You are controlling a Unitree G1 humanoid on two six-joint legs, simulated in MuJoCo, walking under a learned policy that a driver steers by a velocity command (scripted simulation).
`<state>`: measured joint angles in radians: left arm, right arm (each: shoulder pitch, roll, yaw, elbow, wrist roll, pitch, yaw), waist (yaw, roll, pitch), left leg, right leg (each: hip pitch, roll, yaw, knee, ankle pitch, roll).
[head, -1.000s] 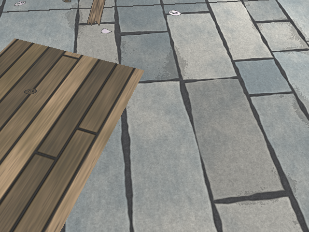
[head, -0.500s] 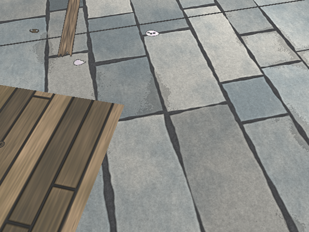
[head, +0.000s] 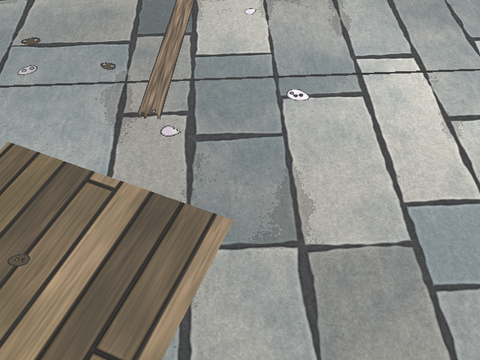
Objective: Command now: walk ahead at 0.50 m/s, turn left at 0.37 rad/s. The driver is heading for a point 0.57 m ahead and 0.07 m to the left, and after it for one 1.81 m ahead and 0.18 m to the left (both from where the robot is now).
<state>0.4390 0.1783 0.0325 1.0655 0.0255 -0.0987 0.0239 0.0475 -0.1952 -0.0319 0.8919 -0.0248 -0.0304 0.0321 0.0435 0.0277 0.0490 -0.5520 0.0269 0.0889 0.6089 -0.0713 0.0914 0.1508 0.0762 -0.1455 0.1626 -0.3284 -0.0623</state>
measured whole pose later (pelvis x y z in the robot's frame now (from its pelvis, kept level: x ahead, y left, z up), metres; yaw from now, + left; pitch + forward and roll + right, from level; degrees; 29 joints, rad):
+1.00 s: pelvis +0.55 +0.06 +0.01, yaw +14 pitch +1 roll -1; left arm 0.43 0.20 0.04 0.99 0.01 -0.09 -0.01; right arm 0.10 -0.24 -0.03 0.85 -0.03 -0.03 0.04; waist 0.05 0.05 0.04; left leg -0.61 0.10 0.02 0.71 -0.05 0.01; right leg 0.01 0.09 -0.06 0.18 -0.21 -0.08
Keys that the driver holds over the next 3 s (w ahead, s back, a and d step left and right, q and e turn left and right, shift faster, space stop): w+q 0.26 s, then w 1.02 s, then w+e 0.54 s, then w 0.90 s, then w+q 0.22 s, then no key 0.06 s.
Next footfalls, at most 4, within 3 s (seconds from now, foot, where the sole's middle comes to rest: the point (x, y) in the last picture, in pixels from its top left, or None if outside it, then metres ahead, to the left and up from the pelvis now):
0.06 left None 0.19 0.08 -0.77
0.62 right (271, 335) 0.53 -0.02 -0.77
1.16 left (188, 260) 0.76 0.23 -0.77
1.72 right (234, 183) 1.07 0.11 -0.77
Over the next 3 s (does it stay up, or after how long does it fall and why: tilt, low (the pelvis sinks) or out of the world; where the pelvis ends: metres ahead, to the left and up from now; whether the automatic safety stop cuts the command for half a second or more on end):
stays up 1.61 0.10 0.01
